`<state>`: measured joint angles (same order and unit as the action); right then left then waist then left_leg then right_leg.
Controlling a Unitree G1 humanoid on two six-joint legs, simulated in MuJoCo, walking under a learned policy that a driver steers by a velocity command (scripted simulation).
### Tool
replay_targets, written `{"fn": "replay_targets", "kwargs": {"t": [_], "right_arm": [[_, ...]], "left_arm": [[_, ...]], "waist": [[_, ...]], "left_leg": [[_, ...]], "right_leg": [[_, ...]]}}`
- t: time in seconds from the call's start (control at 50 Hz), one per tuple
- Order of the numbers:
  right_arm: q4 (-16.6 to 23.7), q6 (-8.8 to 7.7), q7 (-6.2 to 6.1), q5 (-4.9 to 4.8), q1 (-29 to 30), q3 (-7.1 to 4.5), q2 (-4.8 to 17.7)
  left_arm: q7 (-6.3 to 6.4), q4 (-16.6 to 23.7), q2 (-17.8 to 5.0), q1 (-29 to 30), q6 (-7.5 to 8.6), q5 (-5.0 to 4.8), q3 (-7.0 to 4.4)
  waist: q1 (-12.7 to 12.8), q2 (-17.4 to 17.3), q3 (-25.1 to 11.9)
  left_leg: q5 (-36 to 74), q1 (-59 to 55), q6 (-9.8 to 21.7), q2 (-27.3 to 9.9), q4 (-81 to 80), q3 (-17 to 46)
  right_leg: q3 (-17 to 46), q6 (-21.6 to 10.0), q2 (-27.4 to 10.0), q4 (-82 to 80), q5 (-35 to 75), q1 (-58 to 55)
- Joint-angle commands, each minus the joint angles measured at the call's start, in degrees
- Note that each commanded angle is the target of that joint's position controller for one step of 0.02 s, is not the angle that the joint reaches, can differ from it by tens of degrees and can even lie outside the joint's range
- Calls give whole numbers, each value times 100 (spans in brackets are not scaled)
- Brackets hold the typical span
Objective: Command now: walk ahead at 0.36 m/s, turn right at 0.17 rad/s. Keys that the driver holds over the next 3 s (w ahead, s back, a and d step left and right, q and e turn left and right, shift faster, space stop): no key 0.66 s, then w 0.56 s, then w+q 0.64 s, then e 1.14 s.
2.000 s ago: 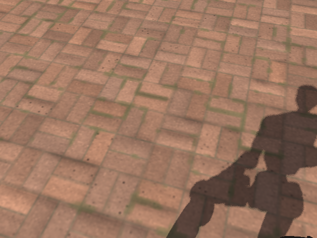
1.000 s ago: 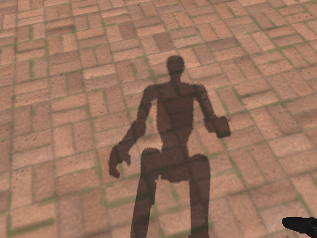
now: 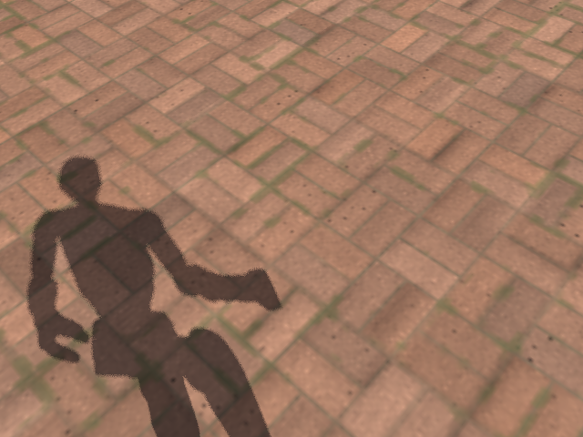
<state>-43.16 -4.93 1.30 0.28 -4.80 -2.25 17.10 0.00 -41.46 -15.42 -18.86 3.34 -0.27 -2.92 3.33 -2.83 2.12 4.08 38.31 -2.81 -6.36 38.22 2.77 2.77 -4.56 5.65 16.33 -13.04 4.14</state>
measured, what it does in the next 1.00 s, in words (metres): walks ahead: left foot, then right foot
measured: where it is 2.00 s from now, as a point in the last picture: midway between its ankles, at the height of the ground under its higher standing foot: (319, 313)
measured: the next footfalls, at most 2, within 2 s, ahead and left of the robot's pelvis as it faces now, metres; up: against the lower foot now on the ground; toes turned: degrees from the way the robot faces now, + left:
left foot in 0.12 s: +0.28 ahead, +0.14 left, +0.00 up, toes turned +0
right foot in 0.44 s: +0.23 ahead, -0.11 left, +0.00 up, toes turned +0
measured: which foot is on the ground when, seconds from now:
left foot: up 0.00-0.10, down 0.12-1.00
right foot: down 0.00-0.16, up 0.18-0.42, down 0.44-0.92, up 0.94-1.00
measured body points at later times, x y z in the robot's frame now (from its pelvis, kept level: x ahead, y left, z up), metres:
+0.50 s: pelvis +0.17 +0.03 -0.01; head +0.18 +0.02 +0.44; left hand +0.26 +0.30 -0.13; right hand +0.30 -0.21 -0.14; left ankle +0.24 +0.14 -0.75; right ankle +0.19 -0.11 -0.75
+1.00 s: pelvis +0.30 +0.04 -0.01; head +0.30 +0.05 +0.44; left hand +0.37 +0.31 -0.15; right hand +0.32 -0.24 -0.15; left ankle +0.24 +0.14 -0.75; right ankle +0.22 -0.10 -0.67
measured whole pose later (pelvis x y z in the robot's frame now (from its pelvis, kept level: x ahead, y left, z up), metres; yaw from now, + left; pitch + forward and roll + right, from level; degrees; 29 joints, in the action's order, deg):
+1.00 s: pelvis +0.30 +0.04 -0.01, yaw -1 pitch +1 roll +0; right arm -58.0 -5.6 1.6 -0.7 -17.1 -2.6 15.1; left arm 0.5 -52.9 -14.7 -15.9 4.5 -1.9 -3.5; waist -1.5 0.7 -0.5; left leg -21.3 9.6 2.5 1.3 30.2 -1.3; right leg 2.4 -1.1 -0.7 63.4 -26.0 23.0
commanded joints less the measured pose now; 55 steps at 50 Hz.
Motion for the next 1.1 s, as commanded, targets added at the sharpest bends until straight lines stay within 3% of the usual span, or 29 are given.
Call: {"fn": "replay_targets", "kwargs": {"t": [0.02,0.08,0.12,0.14,0.16,0.18,0.2,0.24,0.26,0.3,0.34,0.42,0.46,0.48,0.52,0.58,0.66,0.68,0.72,0.78,0.84,0.88,0.9,0.92,0.94,0.96,1.0,1.04,1.1], "right_arm": [[469,-139,82,1,568,-60,332],[414,-169,147,49,317,-141,512],[176,-191,113,123,-425,-231,685],[121,-216,78,197,-884,-282,982],[114,-155,43,292,-1150,-277,1149],[-20,-71,81,127,-1415,-175,657],[21,1,105,-11,-1120,-152,615],[116,121,71,13,-264,-43,368],[123,154,53,64,-3,-18,317],[88,215,32,146,259,-52,388],[0,225,-12,134,200,-69,417],[-149,323,-65,22,244,-13,340],[-268,333,-34,95,35,67,166],[-276,356,-43,81,-134,30,201],[-359,379,-96,77,-79,24,250],[-539,399,-146,81,-236,34,190],[-696,392,-146,25,-171,23,205],[-780,409,-150,11,-243,25,187],[-868,449,-161,-51,-257,-12,243],[-840,297,-138,-106,-130,-19,189],[-851,0,-36,-142,-197,-34,156],[-1153,-92,22,-170,-905,-116,334],[-1362,-116,28,-195,-1416,-253,728],[-1588,-82,30,-200,-2257,-408,1205],[-1629,-88,41,-102,-2459,-294,917],[-1570,-110,32,-67,-2182,-202,662],[-1441,-103,19,-85,-1803,-100,432],[-1427,-16,-26,-73,-1727,-27,293],[-1348,70,-175,-41,-1636,-44,511]], "left_arm": [[61,95,-970,-176,35,-15,-261],[91,-38,-947,-154,-41,-3,-259],[112,-34,-907,60,-88,-11,-244],[120,44,-725,-53,-92,75,-174],[93,-71,-300,-1046,-58,85,-34],[64,-274,-511,-1288,-79,11,-52],[64,-226,-943,-865,-160,-104,-165],[156,-63,-898,-76,-378,-57,-186],[197,-62,-798,-33,-491,-15,-188],[255,-196,-499,-242,-574,17,-121],[271,-299,-387,-273,-534,59,-78],[209,-443,-384,-130,-513,142,-86],[244,-251,-670,194,-500,215,-109],[251,-369,-964,371,-489,142,-195],[229,-399,-515,513,-375,173,-94],[210,-515,-464,469,-216,105,-77],[218,-698,-493,359,-189,65,-74],[223,-786,-483,244,-205,50,-77],[228,-858,-604,203,-251,-7,-124],[209,-902,-718,12,-149,-83,-166],[171,-978,-867,-10,16,-133,-232],[147,-788,-716,586,52,-135,-198],[135,-606,-496,881,115,-112,-140],[133,-500,-342,988,228,-17,-110],[110,-463,-404,1065,305,-61,-127],[63,-487,-431,1032,324,-191,-144],[-14,-485,-344,1193,309,-214,-131],[-55,-441,-274,1306,275,-129,-144],[-116,-256,47,1822,229,-82,-12]], "waist": [[87,629,14],[-95,796,-200],[-535,747,-569],[-651,322,-1219],[-406,-868,-2179],[-535,-1065,-2829],[-590,-564,-2298],[-403,-91,-1055],[-243,-250,-775],[-98,-584,-604],[-138,-578,-844],[-77,-315,-789],[-246,89,-345],[-533,811,-95],[-460,854,-22],[-445,698,-179],[-356,471,-402],[-331,456,-526],[-310,548,-270],[-209,834,368],[-324,1191,457],[-716,877,237],[-854,-16,50],[-1156,-1204,-317],[-1154,-1140,-345],[-918,-531,-123],[-736,-50,170],[-649,-200,222],[-683,-171,323]], "left_leg": [[668,-806,121,363,-664,-227],[152,-1004,392,478,-970,-132],[554,-2004,613,626,-1356,-324],[2705,-3237,853,13,-1022,161],[4194,-5289,1959,-1444,-720,1783],[3755,-5558,2288,-1711,-972,2648],[2191,-4973,2082,-1522,-1259,2377],[244,-3390,1705,-1092,-1828,1705],[-381,-2649,1558,-891,-2092,1447],[-616,-1883,1435,-503,-2343,888],[-447,-1919,1488,-484,-2300,699],[-2598,-1543,1152,-290,-2292,552],[-3480,-1344,618,88,-2057,376],[-3056,-1762,445,445,-1888,-35],[-2362,-2343,409,459,-1519,-121],[-1618,-2426,485,456,-1361,-157],[-749,-2591,479,435,-1219,-177],[-1140,-2635,486,516,-1164,-272],[-2630,-2331,539,720,-927,-464],[-3311,-1428,615,774,-426,-521],[-2586,-1185,781,680,-131,-498],[-2102,-2259,954,578,-764,-261],[-1599,-3251,1184,166,-1262,642],[-885,-4780,1723,-731,-1909,2356],[-241,-5224,2057,-1387,-2206,3308],[-196,-5158,2016,-1457,-2072,2998],[-129,-4820,1719,-1179,-2238,1997],[15,-4324,1447,-811,-2577,1282],[-8,-3529,1354,-460,-2926,532]], "right_leg": [[494,-682,-1335,-196,2378,453],[737,-492,-1533,459,2808,-146],[637,-233,-1254,1402,3559,-194],[435,33,-866,2459,2697,271],[289,512,-223,4512,-470,1901],[769,657,-63,5214,-2761,2257],[876,693,-320,5560,-2638,2535],[425,771,-724,5061,-2054,2716],[374,784,-908,4526,-1801,2320],[80,825,-847,3526,-1559,1543],[11,788,-859,2786,-1066,1086],[-170,577,-759,1409,380,165],[415,318,-1262,765,228,338],[404,191,-1140,719,-978,1186],[326,339,-1032,494,-1178,1634],[239,461,-986,719,-32,1249],[147,435,-937,953,887,887],[95,400,-889,924,483,796],[180,171,-869,818,-1042,973],[1043,-319,-1409,339,-2340,1002],[1931,-713,-2085,217,-1318,617],[1136,-368,-1611,882,-260,1067],[186,42,-862,2105,548,1786],[-408,483,-287,3860,42,3185],[32,492,-283,4965,-1909,4142],[288,343,-623,5554,-1852,4561],[114,188,-1077,5363,-990,4878],[-123,272,-1226,4576,-369,4363],[-468,493,-1018,2994,457,3487]]}}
